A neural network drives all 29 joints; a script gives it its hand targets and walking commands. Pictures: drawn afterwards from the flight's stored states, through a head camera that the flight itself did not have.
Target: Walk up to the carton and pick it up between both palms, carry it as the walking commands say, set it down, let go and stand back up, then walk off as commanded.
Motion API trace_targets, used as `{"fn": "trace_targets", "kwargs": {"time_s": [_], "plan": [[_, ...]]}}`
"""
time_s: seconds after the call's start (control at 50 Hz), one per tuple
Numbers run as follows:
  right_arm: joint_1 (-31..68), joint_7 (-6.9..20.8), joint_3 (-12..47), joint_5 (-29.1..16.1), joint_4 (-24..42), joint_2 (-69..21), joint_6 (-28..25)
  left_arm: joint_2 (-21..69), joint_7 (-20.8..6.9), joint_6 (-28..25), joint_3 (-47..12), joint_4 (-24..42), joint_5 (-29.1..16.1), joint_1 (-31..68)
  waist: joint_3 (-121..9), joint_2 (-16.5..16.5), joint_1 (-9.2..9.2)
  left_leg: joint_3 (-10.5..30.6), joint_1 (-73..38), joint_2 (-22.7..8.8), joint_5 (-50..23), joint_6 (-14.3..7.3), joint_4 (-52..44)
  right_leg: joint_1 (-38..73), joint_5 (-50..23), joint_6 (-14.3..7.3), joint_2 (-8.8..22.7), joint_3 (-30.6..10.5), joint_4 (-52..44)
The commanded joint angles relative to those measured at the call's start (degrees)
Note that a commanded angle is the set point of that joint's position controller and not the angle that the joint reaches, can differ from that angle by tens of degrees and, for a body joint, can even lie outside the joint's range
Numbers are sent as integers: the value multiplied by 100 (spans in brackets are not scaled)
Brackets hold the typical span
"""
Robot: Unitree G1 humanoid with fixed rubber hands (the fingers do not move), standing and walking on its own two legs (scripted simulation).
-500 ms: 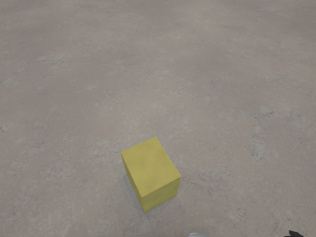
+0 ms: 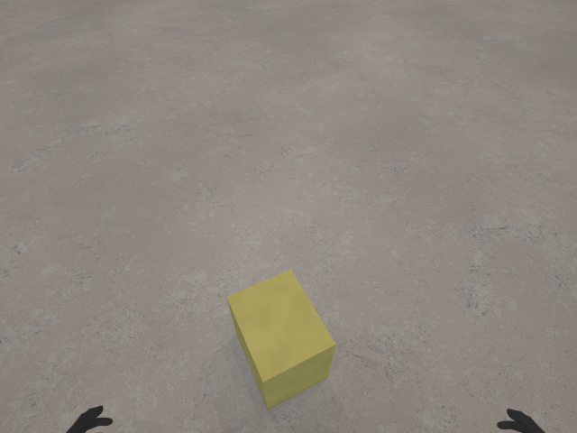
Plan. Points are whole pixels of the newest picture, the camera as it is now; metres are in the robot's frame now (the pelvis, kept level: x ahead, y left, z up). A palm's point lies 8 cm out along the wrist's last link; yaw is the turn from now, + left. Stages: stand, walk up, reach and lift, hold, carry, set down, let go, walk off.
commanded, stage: walk up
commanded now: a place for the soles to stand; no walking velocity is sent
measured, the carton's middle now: (279, 338) +0.53 +0.04 -0.63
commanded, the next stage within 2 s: none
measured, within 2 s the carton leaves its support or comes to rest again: neither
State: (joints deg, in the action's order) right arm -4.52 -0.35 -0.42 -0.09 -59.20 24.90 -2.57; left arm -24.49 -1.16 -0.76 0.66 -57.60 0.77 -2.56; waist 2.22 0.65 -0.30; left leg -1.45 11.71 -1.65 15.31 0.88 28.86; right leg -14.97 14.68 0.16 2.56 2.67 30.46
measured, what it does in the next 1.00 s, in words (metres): steps to the right, turning left: right foot, then left foot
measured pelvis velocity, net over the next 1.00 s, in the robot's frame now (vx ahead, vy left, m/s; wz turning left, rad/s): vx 0.08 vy -0.18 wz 0.41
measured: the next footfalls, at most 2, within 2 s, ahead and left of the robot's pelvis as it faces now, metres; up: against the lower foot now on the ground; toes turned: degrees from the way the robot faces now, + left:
right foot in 0.30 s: +0.17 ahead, -0.28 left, +0.00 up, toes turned +14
left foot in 0.50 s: +0.10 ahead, -0.01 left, +0.00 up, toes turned +20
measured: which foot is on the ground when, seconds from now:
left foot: down 0.00-0.30, up 0.32-0.48, down 0.50-1.00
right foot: down 0.00-0.00, up 0.02-0.28, down 0.30-1.00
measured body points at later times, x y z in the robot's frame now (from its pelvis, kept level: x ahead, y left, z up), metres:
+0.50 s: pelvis +0.04 -0.13 -0.03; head +0.06 -0.10 +0.42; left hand +0.09 +0.22 -0.13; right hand +0.16 -0.49 -0.09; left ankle +0.05 -0.04 -0.73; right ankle +0.09 -0.25 -0.74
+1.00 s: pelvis +0.08 -0.18 -0.02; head +0.10 -0.18 +0.43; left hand +0.08 +0.19 -0.10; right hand +0.32 -0.45 -0.12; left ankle +0.05 -0.06 -0.74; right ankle +0.13 -0.28 -0.74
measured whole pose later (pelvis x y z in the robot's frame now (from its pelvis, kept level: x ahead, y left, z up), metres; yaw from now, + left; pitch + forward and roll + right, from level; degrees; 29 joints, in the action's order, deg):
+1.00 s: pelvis +0.08 -0.18 -0.02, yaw +23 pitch -2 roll +0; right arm -10.4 -0.3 -1.8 0.8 -51.9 27.0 -2.3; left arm -26.8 -0.4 -1.0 2.5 -49.3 0.4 -5.6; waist 3.9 -0.1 0.6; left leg 3.8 18.7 1.9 19.3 0.1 40.0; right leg -16.7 21.9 -0.4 5.8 9.7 41.0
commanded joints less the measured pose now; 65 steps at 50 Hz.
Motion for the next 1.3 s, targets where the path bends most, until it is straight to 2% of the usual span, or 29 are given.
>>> {"fn": "trace_targets", "kwargs": {"time_s": [0.0,0.02,0.08,0.12,0.2,0.24,0.26,0.28,0.3,0.32,0.34,0.38,0.42,0.46,0.48,0.5,0.52,0.54,0.56,0.62,0.64,0.68,0.7,0.74,0.82,0.98,1.14,1.18,1.28], "plan": [[-1832,-376,-689,84,-149,2291,-155,-1230,-282,326,569,1179,341,809,32,-270,-453,2934,-1019,-1734,909,-1256,-1178,-2114,1450,-217,-81,-281,1375],[-1910,-453,-830,110,70,2369,-209,-1139,-334,420,581,1455,394,775,126,-542,-434,3404,-1264,-2199,881,-1568,-1196,-3029,1418,-167,206,-806,2308],[-1634,-573,-822,170,590,1914,-346,-1142,-446,433,735,1653,307,307,-21,-338,-53,2437,-595,-1708,-342,-1420,-751,-2688,803,-45,534,-1171,2831],[-1660,-604,-805,208,837,1925,-369,-1096,-536,469,794,1792,317,224,-106,-538,-24,2001,65,-1414,-873,-1377,-518,-2085,999,51,390,-857,2784],[-1906,-658,-927,245,1036,2224,-397,-1081,-569,508,879,2180,272,308,-188,-967,-71,1899,705,-1247,-840,-1302,-132,-1402,1166,-16,276,-585,2171],[-1709,-650,-920,254,1080,2242,-360,-1129,-531,489,938,2134,237,-220,-370,-1108,223,1670,1157,-1026,-879,-1096,253,-512,1034,-139,46,-219,1545],[-1572,-636,-870,262,1096,2115,-316,-1159,-487,466,986,1997,242,-749,-461,-868,514,1328,1754,-762,-780,-926,802,419,857,-214,-199,91,1018],[-1717,-645,-734,308,1093,1682,-267,-1393,-429,418,1057,1873,290,-1335,-596,232,761,736,2428,-190,-30,-729,1955,1295,1156,-355,-182,-52,243],[-1645,-689,-549,204,1360,1200,-277,-2111,-395,367,1163,2027,392,-1440,-431,1992,894,78,3648,640,1926,-335,3198,1229,2426,-986,1592,-2742,-1303],[-1533,-815,-584,174,1316,1518,-242,-2210,-376,380,1182,2134,164,-1103,-376,1569,753,522,3351,328,2081,-291,3904,636,2454,-1559,1970,-3267,-1473],[-1607,-811,-617,115,1179,1736,-252,-1995,-350,398,1093,2153,151,-876,-109,1116,530,492,3031,175,1805,-290,4027,196,2413,-1673,1879,-2985,-1300],[-2136,-614,-634,9,923,1743,-254,-1680,-293,395,959,2131,166,-354,155,972,104,46,2025,-173,1422,-261,3136,-480,2027,-1423,1480,-2044,-909],[-2449,-434,-572,45,795,1461,-262,-1538,-218,343,875,2093,164,-270,60,1088,-74,-253,961,29,1321,-326,2392,-939,997,-1393,1339,-1536,-666],[-2611,-315,-527,100,821,1233,-285,-1412,-140,291,769,1922,68,-208,-83,638,-337,-280,-357,231,586,-427,1076,-1429,822,-1117,1343,-1225,-28],[-2575,-286,-536,168,890,1198,-306,-1160,-100,274,668,1786,21,-410,-130,219,-379,206,-929,205,807,-462,411,-1772,1113,-876,1174,-1002,655],[-2417,-287,-580,273,1070,1458,-355,-715,-86,250,522,1808,-51,-479,-67,-948,-325,2440,-932,-942,1357,-721,-829,-2232,1334,-424,546,-420,1980],[-1901,-288,-606,186,1307,1919,-379,-984,-40,280,577,1789,-133,-437,206,-1080,-169,4105,-178,-1955,1268,-1227,-1195,-2458,1943,-161,176,-486,2155],[-1766,-291,-601,102,1246,1847,-388,-1243,-12,280,631,1679,-124,-488,251,-583,-146,3732,197,-1949,461,-1586,-926,-1916,1912,-157,343,-809,2356],[-1401,-288,-508,98,1269,1709,-390,-1128,-11,224,586,1567,-152,-605,217,-707,9,3115,418,-1684,-181,-1596,-588,-1553,1817,-197,391,-752,2165],[-711,-192,-362,104,1324,1309,-255,-1032,-8,19,571,1127,-96,-1152,-91,-937,295,1420,1260,-644,-946,-838,202,182,325,-260,90,-35,493],[-732,-143,-316,90,1356,1119,-204,-1167,9,-41,594,1134,-13,-1028,-118,-620,252,1277,1498,-430,-722,-606,494,365,154,-306,238,-364,139],[-951,-103,-354,14,1244,1053,-105,-1589,17,-98,624,1236,57,-592,-71,444,-18,597,1154,285,316,-292,1552,-327,1043,-848,1343,-1901,-818],[-1028,-112,-370,9,1168,1111,-66,-1612,19,-97,603,1210,64,-520,40,477,-81,405,1082,308,811,-297,1655,-437,917,-1042,1611,-2005,-854],[-1020,-100,-394,52,1083,1116,-59,-1567,49,-99,533,1195,14,-432,112,559,-96,352,811,212,620,-380,1355,-533,403,-1011,1588,-1611,-674],[-897,-32,-411,68,1025,1170,-100,-1325,73,-126,423,1190,-51,-263,-281,540,-30,814,349,-25,-1223,-471,1033,-397,-160,-559,1018,-566,-145],[-729,-8,-349,104,910,1193,-14,-1400,115,-54,452,1088,-36,-91,-314,425,76,676,607,13,-1253,-434,964,32,72,-662,1261,-308,-171],[-488,-59,-293,112,905,1367,-63,-1075,69,9,385,934,-98,99,-430,-573,162,2226,986,-551,-1228,-873,-103,366,788,-275,340,-33,408],[-296,-58,-250,91,905,1278,-59,-1078,59,-23,374,817,-77,30,-430,-484,228,1953,1146,-431,-1134,-706,-85,669,657,-316,425,-122,-23],[-444,-14,-255,67,766,1064,7,-1379,99,-70,443,632,17,93,-417,165,95,733,874,60,-1110,-263,704,723,78,-724,1351,-363,-753]]}}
